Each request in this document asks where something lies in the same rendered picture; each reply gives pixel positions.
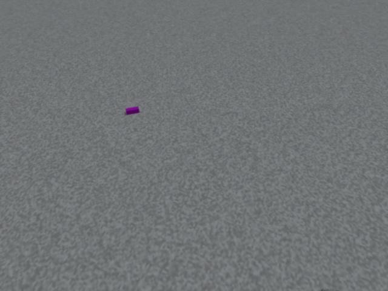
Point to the small box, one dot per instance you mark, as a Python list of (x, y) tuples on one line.
[(132, 110)]

